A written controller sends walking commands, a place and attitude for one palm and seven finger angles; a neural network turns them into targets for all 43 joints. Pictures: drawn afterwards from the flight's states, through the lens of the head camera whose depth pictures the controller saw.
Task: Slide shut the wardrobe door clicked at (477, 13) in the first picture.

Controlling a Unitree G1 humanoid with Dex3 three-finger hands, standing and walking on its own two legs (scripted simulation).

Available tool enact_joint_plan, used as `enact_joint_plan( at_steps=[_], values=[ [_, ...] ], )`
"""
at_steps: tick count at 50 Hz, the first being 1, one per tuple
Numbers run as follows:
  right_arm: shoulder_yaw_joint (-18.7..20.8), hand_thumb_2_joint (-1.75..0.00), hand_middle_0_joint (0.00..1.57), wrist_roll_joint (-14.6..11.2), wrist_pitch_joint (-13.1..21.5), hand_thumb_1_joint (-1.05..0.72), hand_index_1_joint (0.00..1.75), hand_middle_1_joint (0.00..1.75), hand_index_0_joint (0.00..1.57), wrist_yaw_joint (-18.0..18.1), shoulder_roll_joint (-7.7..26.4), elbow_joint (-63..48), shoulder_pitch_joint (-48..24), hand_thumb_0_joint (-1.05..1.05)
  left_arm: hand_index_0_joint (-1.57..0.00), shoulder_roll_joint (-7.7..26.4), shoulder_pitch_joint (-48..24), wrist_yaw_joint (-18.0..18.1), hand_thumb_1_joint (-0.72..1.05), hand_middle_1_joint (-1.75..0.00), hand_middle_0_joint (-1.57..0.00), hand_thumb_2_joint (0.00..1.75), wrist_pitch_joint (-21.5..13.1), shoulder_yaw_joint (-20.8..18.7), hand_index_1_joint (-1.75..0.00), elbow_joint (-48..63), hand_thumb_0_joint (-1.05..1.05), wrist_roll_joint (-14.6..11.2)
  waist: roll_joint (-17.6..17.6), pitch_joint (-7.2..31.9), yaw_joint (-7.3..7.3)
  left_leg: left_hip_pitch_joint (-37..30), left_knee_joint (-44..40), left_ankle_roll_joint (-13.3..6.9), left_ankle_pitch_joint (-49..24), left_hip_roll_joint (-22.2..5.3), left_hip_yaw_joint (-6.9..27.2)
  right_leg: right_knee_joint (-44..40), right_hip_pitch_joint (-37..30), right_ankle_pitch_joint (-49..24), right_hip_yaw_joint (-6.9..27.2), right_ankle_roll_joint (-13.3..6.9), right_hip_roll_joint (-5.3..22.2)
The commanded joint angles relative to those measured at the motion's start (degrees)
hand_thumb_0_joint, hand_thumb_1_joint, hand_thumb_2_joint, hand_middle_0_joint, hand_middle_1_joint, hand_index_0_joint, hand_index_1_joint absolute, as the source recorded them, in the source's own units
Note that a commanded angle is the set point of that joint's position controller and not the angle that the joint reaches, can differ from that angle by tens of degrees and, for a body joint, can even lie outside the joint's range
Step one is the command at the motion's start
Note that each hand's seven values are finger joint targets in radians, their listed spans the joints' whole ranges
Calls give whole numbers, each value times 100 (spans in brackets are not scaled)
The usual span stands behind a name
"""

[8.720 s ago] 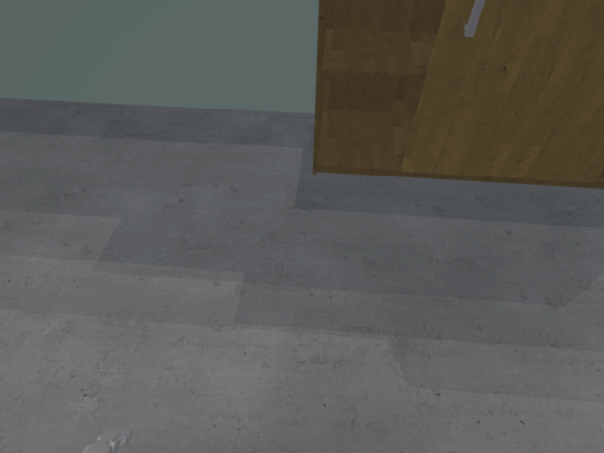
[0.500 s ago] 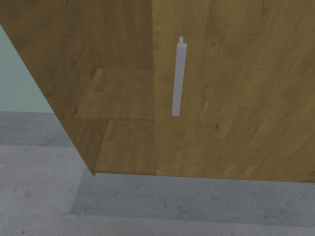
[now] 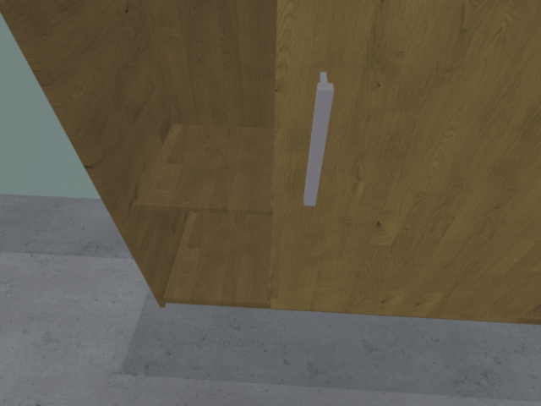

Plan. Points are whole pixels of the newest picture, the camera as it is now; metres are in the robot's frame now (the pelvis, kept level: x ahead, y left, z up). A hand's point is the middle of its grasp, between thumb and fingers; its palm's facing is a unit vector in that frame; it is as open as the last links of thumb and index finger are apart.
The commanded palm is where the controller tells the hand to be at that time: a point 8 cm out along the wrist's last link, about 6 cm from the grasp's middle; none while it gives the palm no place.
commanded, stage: look again from close up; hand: right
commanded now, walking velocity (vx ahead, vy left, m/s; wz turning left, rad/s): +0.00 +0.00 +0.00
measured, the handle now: (315, 145) +0.56 -0.05 +0.08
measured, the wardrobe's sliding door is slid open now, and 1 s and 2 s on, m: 0.42 0.42 0.42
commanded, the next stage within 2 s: shuffle to correct the standing spot in 0.62 s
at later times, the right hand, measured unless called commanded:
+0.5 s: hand out of the picture -0.02 -0.14 -0.18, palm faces +0.04 +0.99 -0.16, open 7.3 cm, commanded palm none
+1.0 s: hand out of the picture -0.01 -0.12 -0.18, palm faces +0.04 +0.99 -0.16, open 7.3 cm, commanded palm none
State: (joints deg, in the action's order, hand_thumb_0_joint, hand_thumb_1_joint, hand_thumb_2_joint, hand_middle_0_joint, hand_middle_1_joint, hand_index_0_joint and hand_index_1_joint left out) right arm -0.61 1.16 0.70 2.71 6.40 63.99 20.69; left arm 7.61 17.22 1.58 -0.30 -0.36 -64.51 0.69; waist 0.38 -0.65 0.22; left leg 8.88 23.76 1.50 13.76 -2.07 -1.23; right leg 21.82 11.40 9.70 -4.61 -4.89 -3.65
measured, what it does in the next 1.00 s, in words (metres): shifts its weight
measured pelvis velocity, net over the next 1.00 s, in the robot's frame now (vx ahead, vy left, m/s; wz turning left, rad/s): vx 0.03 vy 0.04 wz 0.01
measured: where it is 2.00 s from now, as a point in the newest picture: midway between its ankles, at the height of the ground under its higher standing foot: outside the picture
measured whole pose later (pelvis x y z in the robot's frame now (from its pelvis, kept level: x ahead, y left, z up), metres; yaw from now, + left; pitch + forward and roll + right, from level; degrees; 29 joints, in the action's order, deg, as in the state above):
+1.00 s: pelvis +0.03 +0.04 +0.00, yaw +0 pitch +1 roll -1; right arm 0.9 1.9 -0.3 0.8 7.4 63.9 22.2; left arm 6.9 19.4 2.3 -0.2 -1.3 -65.2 1.3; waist 1.4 1.3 0.1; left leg 10.0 28.6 -1.3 19.3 -0.4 -1.6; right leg 25.6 11.9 14.6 -4.1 -2.3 -1.9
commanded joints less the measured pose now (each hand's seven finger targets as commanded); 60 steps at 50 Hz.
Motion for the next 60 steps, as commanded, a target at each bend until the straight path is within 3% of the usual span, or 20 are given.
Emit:
enact_joint_plan(
  at_steps=[1,36,39,43,47,49,51,52,53,54,55,56,58,60],
  values=[
    [88,-90,20,-3,54,-90,30,30,20,42,502,-106,532,0,-20,562,393,6,90,-30,-20,90,-70,-75,-30,134,0,-20,15,-445,-34,386,-418,-265,-281,-393,439,-605,92,323,942,234,932],
    [108,-90,20,-26,75,-90,30,30,20,18,531,-146,398,0,-20,537,375,28,90,-30,-20,90,-77,-38,-30,107,0,-14,-56,-332,-31,326,-490,-310,-354,-380,495,-381,-5,-152,871,267,943],
    [100,-90,20,-11,51,-90,30,30,20,-17,485,-68,459,0,-20,531,453,42,90,-30,-20,90,-68,-42,-30,10,0,0,37,-278,-43,324,-397,-305,283,-273,386,-500,-17,839,1008,227,1021],
    [151,-90,20,51,-34,-90,30,30,20,-102,420,-110,511,0,-20,708,464,66,90,-30,-20,90,-35,-149,-30,26,0,38,-312,-643,-46,650,51,-318,792,-74,97,-990,322,2202,1462,41,1356],
    [199,-90,20,86,-69,-90,30,30,20,-173,379,-155,602,0,-20,822,490,105,90,-30,-20,90,-48,-233,-30,87,0,49,-483,-854,-15,851,365,-335,729,18,-7,-1071,458,2457,1687,-152,1601],
    [226,-90,20,85,-55,-90,30,30,20,-192,382,-148,685,0,-20,792,512,118,90,-30,-20,90,-67,-255,-30,120,0,40,-394,-776,23,717,237,-364,607,-19,68,-832,499,2162,1623,-171,1579],
    [260,-90,20,70,-21,-90,30,30,20,-196,396,-122,835,0,-20,696,480,124,90,-30,-20,90,-96,-243,-30,144,0,45,-192,-642,66,420,-7,-446,496,-127,314,-390,617,1637,1271,-64,1379],
    [285,-90,20,64,-1,-90,30,30,20,-186,445,-100,938,0,-20,620,457,128,90,-30,-20,90,-119,-218,-30,177,0,38,115,-559,112,143,-198,-529,430,-253,559,31,783,1260,996,7,1206],
    [307,-90,20,60,16,-90,30,30,20,-165,528,-55,1046,0,-20,509,404,131,90,-30,-20,90,-148,-183,-30,205,0,31,506,-483,140,-241,-398,-657,154,-472,911,600,1048,871,558,112,932],
    [357,-90,20,64,21,-90,30,30,20,-133,697,14,1224,0,-20,347,318,120,90,-30,-20,90,-153,-153,-30,253,0,26,1209,-445,183,-659,-652,-801,-477,-824,1308,1328,1516,994,35,243,598],
    [371,-90,20,60,36,-90,30,30,20,-108,719,46,1380,0,-20,321,84,115,90,-30,-20,90,-166,-132,-30,349,0,54,1337,-559,275,-901,-725,-1023,-1618,-1171,1597,2112,2012,1678,-143,324,487],
    [360,-90,20,75,64,-90,30,30,20,-93,684,83,1478,0,-20,360,-87,121,90,-30,-20,90,-176,-158,-30,409,0,64,1092,-522,309,-1112,-599,-1229,-2854,-1324,1632,2849,2321,2090,-51,328,536],
    [349,-90,20,75,104,-90,30,30,20,-55,594,91,1414,0,-20,334,-147,118,90,-30,-20,90,-178,-175,-30,386,0,48,445,-455,235,-1402,-338,-1433,-4137,-1287,1251,3424,2547,1993,41,368,661],
    [300,-90,20,67,142,-90,30,30,20,21,529,55,1272,0,-20,185,-256,111,90,-30,-20,90,-147,-90,-30,378,0,17,31,-457,181,-1379,-179,-1211,-5316,-1191,965,3004,2333,1811,34,437,700]
  ],
)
